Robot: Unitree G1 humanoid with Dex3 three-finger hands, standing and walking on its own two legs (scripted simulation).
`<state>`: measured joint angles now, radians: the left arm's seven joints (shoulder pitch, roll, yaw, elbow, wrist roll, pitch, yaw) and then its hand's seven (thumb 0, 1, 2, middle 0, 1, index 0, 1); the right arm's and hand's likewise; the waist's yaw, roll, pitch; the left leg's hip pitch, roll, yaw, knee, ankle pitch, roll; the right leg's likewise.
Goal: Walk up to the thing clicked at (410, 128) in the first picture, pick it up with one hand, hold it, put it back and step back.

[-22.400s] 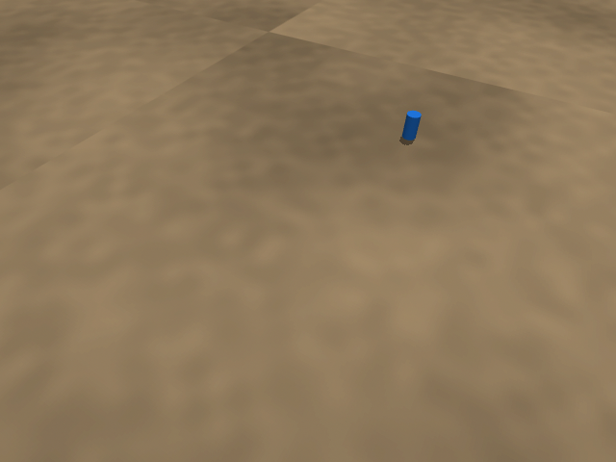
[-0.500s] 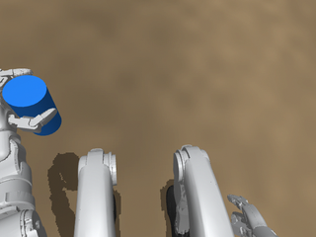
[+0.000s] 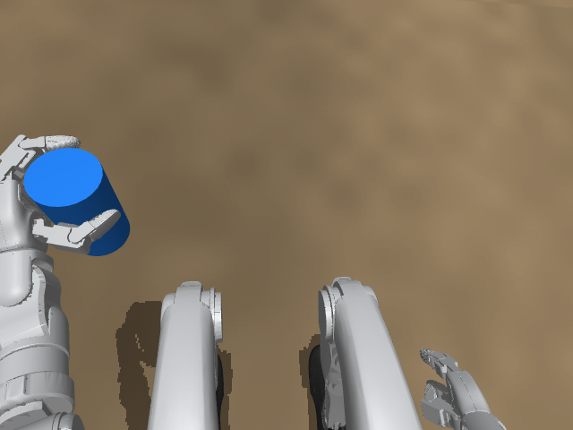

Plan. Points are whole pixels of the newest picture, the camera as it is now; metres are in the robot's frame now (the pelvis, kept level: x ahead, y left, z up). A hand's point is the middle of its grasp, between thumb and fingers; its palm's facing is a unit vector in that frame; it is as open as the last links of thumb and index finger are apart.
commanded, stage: lift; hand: left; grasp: from the side
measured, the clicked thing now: (85, 207) +0.40 +0.26 -0.04
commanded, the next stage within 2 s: hold in 1.72 s
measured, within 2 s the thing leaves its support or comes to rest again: neither
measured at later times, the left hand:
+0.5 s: hand out of the picture +0.39 +0.24 +0.17, palm faces +0.27 -0.96 -0.05, open 10.9 cm
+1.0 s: hand out of the picture +0.38 +0.23 +0.28, palm faces +0.25 -0.97 -0.04, open 10.9 cm
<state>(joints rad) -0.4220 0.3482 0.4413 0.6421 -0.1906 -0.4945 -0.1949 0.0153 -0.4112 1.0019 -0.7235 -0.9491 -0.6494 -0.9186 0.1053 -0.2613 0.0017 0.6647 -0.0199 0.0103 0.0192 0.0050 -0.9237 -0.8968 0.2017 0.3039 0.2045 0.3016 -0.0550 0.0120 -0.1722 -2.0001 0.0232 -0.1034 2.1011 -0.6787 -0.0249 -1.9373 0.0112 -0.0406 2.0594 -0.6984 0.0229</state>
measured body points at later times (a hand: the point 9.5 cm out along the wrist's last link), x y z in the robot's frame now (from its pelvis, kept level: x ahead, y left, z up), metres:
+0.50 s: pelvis +0.03 +0.01 +0.14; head +0.17 +0.04 +0.57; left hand +0.37 +0.29 +0.18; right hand +0.21 -0.23 +0.03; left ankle +0.08 +0.13 -0.39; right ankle +0.09 -0.13 -0.39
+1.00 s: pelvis +0.05 +0.01 +0.24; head +0.13 +0.03 +0.69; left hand +0.36 +0.28 +0.28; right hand +0.20 -0.22 +0.13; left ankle +0.08 +0.13 -0.39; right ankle +0.09 -0.13 -0.39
